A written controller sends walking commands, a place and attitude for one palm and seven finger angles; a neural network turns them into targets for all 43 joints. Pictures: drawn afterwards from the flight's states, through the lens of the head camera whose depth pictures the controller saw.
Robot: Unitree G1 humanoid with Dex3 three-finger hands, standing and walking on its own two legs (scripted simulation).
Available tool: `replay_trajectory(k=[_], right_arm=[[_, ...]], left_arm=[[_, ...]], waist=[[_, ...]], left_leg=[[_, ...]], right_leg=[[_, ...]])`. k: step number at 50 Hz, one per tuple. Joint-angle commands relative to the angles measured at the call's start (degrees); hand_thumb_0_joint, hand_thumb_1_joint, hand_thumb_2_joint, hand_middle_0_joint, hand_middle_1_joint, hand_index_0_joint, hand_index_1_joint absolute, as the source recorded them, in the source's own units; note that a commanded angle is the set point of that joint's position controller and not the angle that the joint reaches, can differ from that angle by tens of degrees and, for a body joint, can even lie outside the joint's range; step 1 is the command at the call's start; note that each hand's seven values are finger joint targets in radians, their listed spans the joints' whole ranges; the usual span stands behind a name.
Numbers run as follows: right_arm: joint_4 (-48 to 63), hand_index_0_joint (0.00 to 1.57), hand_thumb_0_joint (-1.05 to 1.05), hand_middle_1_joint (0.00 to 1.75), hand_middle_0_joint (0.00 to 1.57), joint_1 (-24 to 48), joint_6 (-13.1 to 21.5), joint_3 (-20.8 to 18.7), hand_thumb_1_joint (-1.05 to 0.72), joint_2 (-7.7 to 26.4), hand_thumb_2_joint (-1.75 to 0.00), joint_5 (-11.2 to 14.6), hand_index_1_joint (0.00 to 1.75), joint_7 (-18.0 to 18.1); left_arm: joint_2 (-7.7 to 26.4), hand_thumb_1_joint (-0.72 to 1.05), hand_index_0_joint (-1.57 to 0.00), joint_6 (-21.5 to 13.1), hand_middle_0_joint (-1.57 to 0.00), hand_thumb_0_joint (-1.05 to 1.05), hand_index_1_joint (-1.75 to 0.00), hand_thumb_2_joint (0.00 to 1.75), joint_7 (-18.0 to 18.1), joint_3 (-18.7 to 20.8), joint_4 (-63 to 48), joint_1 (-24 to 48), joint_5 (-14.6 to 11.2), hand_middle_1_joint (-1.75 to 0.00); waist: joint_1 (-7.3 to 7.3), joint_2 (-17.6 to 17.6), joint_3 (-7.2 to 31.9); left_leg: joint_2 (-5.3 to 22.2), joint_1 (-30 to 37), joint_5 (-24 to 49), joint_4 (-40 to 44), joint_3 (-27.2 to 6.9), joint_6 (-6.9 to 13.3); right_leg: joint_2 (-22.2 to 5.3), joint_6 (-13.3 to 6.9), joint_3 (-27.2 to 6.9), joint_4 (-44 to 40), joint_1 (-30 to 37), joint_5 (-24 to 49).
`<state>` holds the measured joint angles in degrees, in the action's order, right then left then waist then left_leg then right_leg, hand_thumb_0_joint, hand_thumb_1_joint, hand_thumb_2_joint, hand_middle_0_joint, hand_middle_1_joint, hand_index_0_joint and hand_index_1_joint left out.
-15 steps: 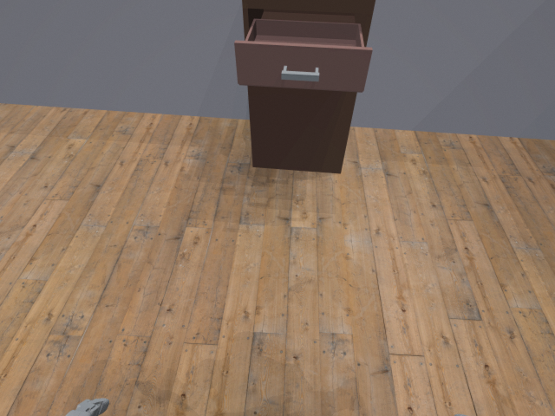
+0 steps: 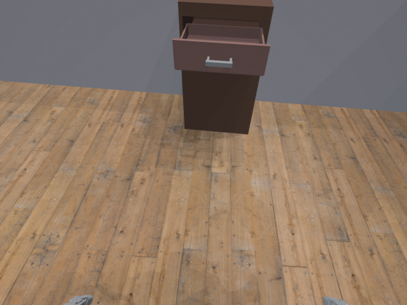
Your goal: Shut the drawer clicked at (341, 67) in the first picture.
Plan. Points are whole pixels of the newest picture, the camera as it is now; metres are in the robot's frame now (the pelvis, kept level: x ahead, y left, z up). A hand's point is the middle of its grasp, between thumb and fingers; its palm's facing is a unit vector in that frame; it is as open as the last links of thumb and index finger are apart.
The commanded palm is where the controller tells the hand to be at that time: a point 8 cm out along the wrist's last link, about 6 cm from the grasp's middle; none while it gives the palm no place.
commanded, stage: stand and wait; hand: left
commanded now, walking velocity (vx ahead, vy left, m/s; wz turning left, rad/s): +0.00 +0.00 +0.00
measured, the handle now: (219, 61) +1.11 +0.00 -0.05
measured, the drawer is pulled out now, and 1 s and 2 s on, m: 0.30 0.30 0.30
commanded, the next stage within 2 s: look at it before walking up in 0.52 s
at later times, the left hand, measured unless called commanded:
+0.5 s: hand out of the picture +0.05 +0.24 -0.15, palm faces -0.03 -0.94 -0.34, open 7.4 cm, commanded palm none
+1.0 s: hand out of the picture +0.04 +0.24 -0.15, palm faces -0.03 -0.94 -0.33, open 7.4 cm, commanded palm none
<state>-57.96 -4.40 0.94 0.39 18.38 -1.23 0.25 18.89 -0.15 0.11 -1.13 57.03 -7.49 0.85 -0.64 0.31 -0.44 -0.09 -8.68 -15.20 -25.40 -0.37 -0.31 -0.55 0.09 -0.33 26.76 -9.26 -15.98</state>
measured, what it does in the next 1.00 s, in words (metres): stands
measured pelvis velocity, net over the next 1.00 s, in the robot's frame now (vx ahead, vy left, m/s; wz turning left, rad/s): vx -0.03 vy -0.01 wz -0.01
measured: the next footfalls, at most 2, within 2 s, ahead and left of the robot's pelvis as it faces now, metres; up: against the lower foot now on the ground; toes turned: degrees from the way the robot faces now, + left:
none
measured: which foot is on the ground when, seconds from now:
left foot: down 0.00-1.00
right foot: down 0.00-1.00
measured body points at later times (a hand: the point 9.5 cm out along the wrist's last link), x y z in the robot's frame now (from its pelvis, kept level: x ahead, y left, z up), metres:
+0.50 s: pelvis -0.02 -0.01 +0.00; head -0.02 -0.01 +0.45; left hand +0.05 +0.29 -0.13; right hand +0.05 -0.30 -0.13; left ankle -0.02 +0.12 -0.74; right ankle -0.02 -0.12 -0.74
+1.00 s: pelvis -0.03 -0.01 +0.00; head -0.03 -0.01 +0.45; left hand +0.04 +0.28 -0.13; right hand +0.04 -0.30 -0.13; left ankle -0.02 +0.12 -0.74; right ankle -0.02 -0.12 -0.74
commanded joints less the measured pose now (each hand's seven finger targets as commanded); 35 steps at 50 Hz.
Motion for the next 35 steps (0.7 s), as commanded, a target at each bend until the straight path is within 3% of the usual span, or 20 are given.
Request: replay_trajectory(k=[1, 19, 35], right_arm=[[3.4, 0.20, 0.00, 0.30, 0.20, 2.3, 1.1, -2.7, -0.90, 11.9, -0.90, 0.4, 0.30, 0.7], [-1.1, 0.20, 0.00, 0.30, 0.20, -0.2, 1.0, -2.2, -0.90, 12.2, -0.90, 0.6, 0.30, 0.6], [-1.9, 0.20, 0.00, 0.30, 0.20, -1.2, 1.2, -2.2, -0.90, 11.8, -0.90, 0.6, 0.30, 0.6]], left_arm=[[12.5, 0.90, -0.20, -1.4, -0.20, 0.00, -0.30, 0.90, 0.7, 3.5, -3.2, 2.4, -0.2, -0.30], [12.4, 0.90, -0.20, -1.4, -0.20, 0.00, -0.30, 0.90, 0.5, 3.2, 1.0, 1.4, -0.4, -0.30], [12.0, 0.90, -0.20, -1.5, -0.20, 0.00, -0.30, 0.90, 0.6, 3.3, 1.4, 1.4, -0.2, -0.30]], waist=[[0.56, -0.5, 3.8], [0.46, -0.1, 1.7], [0.50, 0.5, 1.7]], left_leg=[[6.2, 0.7, 14.0, 3.9, -4.2, 2.3], [6.5, -0.3, 8.8, 6.6, -4.9, 1.8], [6.9, 0.1, 8.7, 7.4, -5.2, 1.6]], right_leg=[[-6.0, -2.2, -5.3, -4.4, 1.0, 14.8], [-6.1, -2.2, -6.5, -7.8, 0.6, 8.7], [-5.8, -2.1, -6.7, -8.6, -0.2, 7.4]])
